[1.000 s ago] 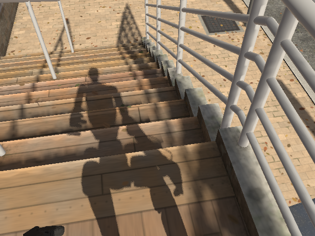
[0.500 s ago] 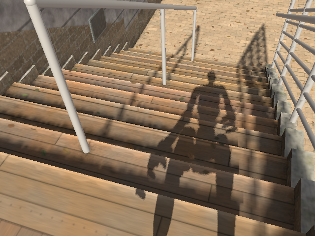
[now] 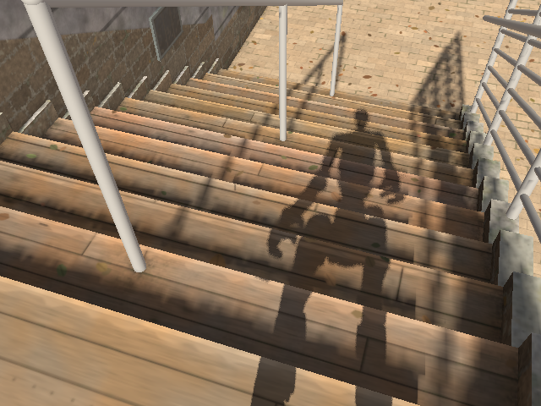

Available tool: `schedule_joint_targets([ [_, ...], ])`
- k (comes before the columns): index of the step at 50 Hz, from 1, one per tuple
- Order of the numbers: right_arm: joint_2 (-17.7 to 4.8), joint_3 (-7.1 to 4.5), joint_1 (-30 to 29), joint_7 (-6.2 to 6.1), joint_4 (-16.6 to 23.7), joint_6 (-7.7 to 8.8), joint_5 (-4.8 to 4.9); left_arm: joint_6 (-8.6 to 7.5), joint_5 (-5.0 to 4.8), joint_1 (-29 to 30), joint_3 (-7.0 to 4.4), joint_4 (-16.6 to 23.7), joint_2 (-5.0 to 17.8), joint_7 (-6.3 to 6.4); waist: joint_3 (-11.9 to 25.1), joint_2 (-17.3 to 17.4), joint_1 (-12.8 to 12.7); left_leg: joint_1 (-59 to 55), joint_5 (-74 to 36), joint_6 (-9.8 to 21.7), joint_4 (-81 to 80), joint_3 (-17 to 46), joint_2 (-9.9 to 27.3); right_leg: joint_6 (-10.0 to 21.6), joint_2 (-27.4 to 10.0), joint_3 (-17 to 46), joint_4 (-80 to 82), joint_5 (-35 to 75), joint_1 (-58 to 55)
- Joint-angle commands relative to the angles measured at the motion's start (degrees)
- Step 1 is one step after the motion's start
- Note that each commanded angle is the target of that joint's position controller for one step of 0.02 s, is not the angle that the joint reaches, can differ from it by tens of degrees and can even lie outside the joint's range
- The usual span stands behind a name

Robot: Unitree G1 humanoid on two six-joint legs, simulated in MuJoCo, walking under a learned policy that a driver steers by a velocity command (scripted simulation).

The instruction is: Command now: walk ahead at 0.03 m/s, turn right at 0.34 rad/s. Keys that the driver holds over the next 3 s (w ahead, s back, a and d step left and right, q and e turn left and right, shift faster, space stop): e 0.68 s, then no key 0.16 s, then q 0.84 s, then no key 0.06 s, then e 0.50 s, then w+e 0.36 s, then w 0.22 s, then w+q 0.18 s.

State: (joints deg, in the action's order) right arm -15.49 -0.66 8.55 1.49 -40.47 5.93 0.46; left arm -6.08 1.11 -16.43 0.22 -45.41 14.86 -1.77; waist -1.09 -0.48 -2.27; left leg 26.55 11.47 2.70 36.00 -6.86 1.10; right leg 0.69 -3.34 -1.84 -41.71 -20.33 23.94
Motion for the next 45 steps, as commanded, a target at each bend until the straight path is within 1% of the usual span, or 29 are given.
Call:
schedule_joint_targets([
  [1, -10.97, -3.64, -1.08, -3.06, 6.42, 0.05, -0.66, -1.79, 0.14, 4.36, -3.67, 5.87, 12.27, 2.99, 1.37, -5.16, 1.92, -8.5, 10.67, 2.33, -6.95, 5.84, 2.97, 12.7, -6.47, 17.1, 25.59, -10.5, 4.54],
  [3, -7.44, -2.75, -4.48, -3.27, 7.33, -0.94, -2.2, -1.93, 1.27, -0.68, -4.26, 4.38, 13.24, 3.59, 2.75, -12.53, -3.31, 4.05, 11.43, -1.83, 6.46, 5.39, -2.91, 17.1, -12.06, 27.18, 30.53, -0.63, -10.91],
  [5, -6.68, -2.38, -1.34, -3.14, 6.2, -1.24, -2.97, -1.93, 0.83, 1.26, -3.78, 5.24, 10.95, 2.47, 5.59, -7.13, -1.61, 9.86, 18.49, -2.84, 18.89, 11.62, -0.62, 17.14, -14.29, 28.39, 28.05, 15.99, -18.07],
  [8, -6.27, -1.81, 0.52, -3.19, 6.21, -0.99, -4.5, -1.09, -0.1, 6.64, -3.68, 7.4, 10.38, 0.28, 7.03, -2.88, 1.18, 6.01, 17.67, -5.52, 14.21, 9.84, 0.93, 15.01, -9.36, 22.36, 24.75, 25.72, -19.44],
  [11, -6.25, -1.98, 0.87, -3.13, 5.55, -1.46, -2.62, 0.04, 0.54, 7.12, -4.64, 7.85, 12.9, -1.14, 6.44, -4.92, -0.04, -4.93, 12.77, -5.85, 2.18, 4.84, -2.61, 14.5, -6.14, 18.35, 23.62, 31.45, -14.73],
  [13, -7.27, -2.73, 5.46, -2.18, 3.16, -1.49, 0.65, 1.66, -0.08, 9.94, -5.09, 8.69, 13.75, -1.17, 6.39, -5.13, 1.02, -11.52, -1.83, -3.42, -13.51, 2.91, -5.23, 14.28, -5.91, 19.45, 19.91, 31.72, -13.08],
  [14, -8.63, -3.37, 7.24, -1.72, 3.06, -1.74, 0.58, 2.43, -0.12, 8.23, -4.53, 8.04, 12.83, -1.12, 7.48, -5.05, 0.34, -16.06, -7.22, -1.49, -16.7, 3.96, -4.26, 13.45, -6.17, 21.91, 18.91, 29.63, -11.96],
  [15, -11.51, -4.72, 8.35, -1.83, 4.18, -1.36, 0.15, 2.83, -0.4, 4.12, -3.51, 6.49, 9.16, -1.18, 10.14, -2.48, 0.49, -21.87, -15.94, 3.44, -16.47, 7.84, 1.45, 9.74, -4.88, 22.47, 14.25, 23.77, -9.76],
  [16, -17.2, -6.21, 6.88, -2.96, 6.93, -0.41, 0.03, 1.97, 0.59, -1.64, -1.35, 7.97, 2.26, -0.93, 15.15, 10.51, -2.24, -32.6, -44.6, 18.66, -15.5, 21.99, 17.57, 1.61, 4.37, 11.16, 1.06, 3.11, 0.86],
  [17, -17.93, -7.07, 2.81, -2.43, 8.35, 0.01, -2.63, 0.07, 2.91, -1.52, -2.26, 8.36, 5.0, -0.47, 7.62, 13.87, -1.11, -29.66, -45.93, 28.3, -20.87, 33.05, 29.13, -3.29, 6.59, 6.36, -8.2, -15.69, 15.18],
  [18, -16.26, -7.3, 2.46, -2.93, 7.1, 0.23, -3.37, 0.27, 3.18, 1.61, -3.4, 7.19, 8.77, 0.53, 6.08, 3.93, 0.29, -24.96, -37.02, 22.9, -22.06, 26.52, 24.71, -4.28, 2.84, 6.62, -17.56, -14.47, 12.27],
  [19, -13.93, -6.54, -1.69, -3.23, 6.66, 0.18, -2.19, 1.27, 3.06, 0.97, -3.69, 7.2, 8.77, 1.08, 5.53, 3.75, -1.96, -21.56, -33.03, 17.12, -22.24, 18.93, 19.09, -4.94, 3.74, 5.46, -23.01, -11.82, 10.41],
  [20, -10.91, -5.32, -5.44, -3.38, 8.22, -0.1, -1.42, 1.84, 3.13, -0.16, -4.5, 6.12, 10.48, 1.12, 4.78, 4.87, -2.62, -19.26, -35.15, 14.32, -22.05, 14.87, 17.0, -5.44, 3.92, 5.23, -25.34, -9.58, 8.8],
  [21, -9.89, -5.07, -5.82, -3.72, 7.84, -0.23, -0.43, 2.23, 3.07, 0.88, -4.06, 7.32, 8.98, 0.37, 5.1, 6.14, -2.0, -18.63, -40.19, 12.54, -21.02, 10.55, 15.21, -5.36, 3.94, 4.17, -26.38, -6.94, 8.04],
  [23, -10.58, -5.25, -5.06, -4.12, 8.7, -0.51, -2.06, 2.62, 2.69, 2.74, -3.91, 8.56, 7.9, -1.92, 7.58, 4.55, -0.97, -20.59, -37.35, 11.76, -21.84, 6.65, 13.44, -5.51, 3.89, 1.79, -27.19, -0.99, 7.02],
  [25, -11.68, -5.69, -0.64, -4.34, 7.18, -1.04, -2.34, 3.32, 1.48, 3.96, -3.82, 9.03, 6.82, -2.99, 6.84, 4.95, 0.97, -26.33, -37.29, 11.97, -21.25, 4.76, 13.94, -6.23, 2.69, 1.62, -20.75, 0.2, 8.7],
  [28, -13.79, -6.92, 5.0, -4.34, 3.65, -1.36, -1.77, 3.67, 1.91, 4.86, -3.19, 9.72, 5.1, -4.05, 5.01, 6.75, 3.96, -31.32, -36.23, 12.41, -19.32, 4.59, 16.85, -6.13, 0.15, -0.03, -6.33, 0.88, 10.71],
  [32, -14.24, -7.76, 6.52, -4.98, 2.13, -0.77, -1.42, 3.48, 1.77, 5.72, -3.26, 9.51, 5.26, -3.04, 5.63, 6.65, 5.34, -32.28, -27.75, 14.2, -20.98, 5.7, 19.79, -2.95, -0.27, -0.91, 0.67, -0.61, 8.45],
  [34, -13.44, -8.25, 2.1, -4.8, 3.9, -0.04, -2.63, 2.35, 1.24, 4.22, -3.38, 8.07, 6.13, -2.64, 6.19, 8.1, 3.73, -28.46, -22.55, 14.49, -22.34, 5.4, 19.99, -2.12, -0.25, -1.3, 2.28, -0.28, 3.17],
  [35, -13.05, -8.25, 1.36, -4.69, 4.45, -0.03, -3.08, 1.95, 0.57, 4.95, -3.45, 7.97, 6.68, -2.37, 6.16, 6.48, 3.77, -27.75, -22.14, 13.73, -22.37, 4.54, 19.78, -1.39, -0.28, -0.7, 4.77, 0.27, 1.03],
  [36, -11.96, -7.96, 0.65, -4.58, 3.99, -0.35, -2.49, 1.69, 0.25, 6.35, -3.3, 8.2, 6.3, -1.75, 6.15, 4.42, 3.5, -27.89, -19.43, 12.49, -21.87, 4.14, 18.95, -0.63, 0.0, -0.29, 8.16, 1.41, -0.87],
  [37, -13.47, -8.46, -0.74, -3.99, 3.42, -0.86, -2.37, 1.46, -0.38, 5.77, -3.06, 8.68, 5.83, -2.5, 5.78, 3.38, 1.89, -25.81, -17.01, 11.56, -19.7, 3.67, 18.09, 0.5, 1.09, -0.03, 13.42, 6.67, -3.67],
  [39, -10.74, -7.61, -1.72, -2.19, 2.24, -2.33, -2.49, 1.19, -1.93, 4.32, -4.05, 8.64, 6.88, -2.9, 7.09, 2.44, 0.79, -21.94, -12.93, 9.52, -17.22, 2.87, 15.84, 4.1, 3.29, -0.4, 22.81, 21.25, -12.59],
  [40, -7.8, -6.78, 0.54, -1.32, 1.82, -2.86, -3.04, 1.06, -2.02, 2.52, -4.86, 9.28, 9.96, -2.4, 10.05, -2.58, 0.92, -17.85, -6.8, 4.23, -10.95, -1.89, 10.06, 8.66, -2.48, 5.39, 21.72, 41.63, -21.15],
  [41, -5.13, -6.12, 2.55, -1.58, 5.31, -2.18, -3.15, 1.38, -2.49, -0.21, -6.28, 9.94, 16.44, -1.39, 14.82, -12.1, 1.59, -4.94, 14.66, -2.23, -1.2, -6.14, 1.51, 21.77, -16.79, 23.64, 21.31, 57.63, -32.98],
  [42, -8.38, -6.89, -1.49, -1.67, 4.66, -2.01, -4.13, 0.31, -0.87, -5.92, -6.77, 7.07, 15.65, -1.04, 10.0, -5.3, -2.13, 4.03, 25.62, -3.95, 7.57, 3.41, 1.07, 22.86, -19.32, 26.25, 22.45, 52.75, -33.63],
  [43, -7.48, -6.27, -0.76, -1.14, 3.2, -2.67, -4.36, -0.83, -0.87, -3.08, -6.61, 6.4, 14.23, -0.73, 7.76, -4.48, -0.22, 6.55, 24.51, -4.07, 12.2, 7.43, 3.5, 18.42, -16.85, 19.9, 22.1, 47.53, -30.78],
  [44, -8.89, -6.54, 1.91, -0.15, 1.46, -3.34, -5.12, -1.2, -1.98, 1.24, -5.53, 7.72, 10.88, -1.37, 7.43, -4.92, 1.73, 6.73, 22.83, -4.62, 13.83, 8.36, 4.8, 15.29, -13.91, 16.13, 21.64, 45.31, -28.81],
  [45, -8.25, -6.55, 7.94, 1.06, -1.95, -3.16, -4.31, -1.23, -3.46, 8.38, -3.78, 9.92, 6.79, -2.49, 6.48, -4.44, 5.5, 2.28, 18.35, -6.37, 12.4, 9.23, 5.82, 12.26, -11.69, 12.7, 21.54, 45.01, -22.8],
])
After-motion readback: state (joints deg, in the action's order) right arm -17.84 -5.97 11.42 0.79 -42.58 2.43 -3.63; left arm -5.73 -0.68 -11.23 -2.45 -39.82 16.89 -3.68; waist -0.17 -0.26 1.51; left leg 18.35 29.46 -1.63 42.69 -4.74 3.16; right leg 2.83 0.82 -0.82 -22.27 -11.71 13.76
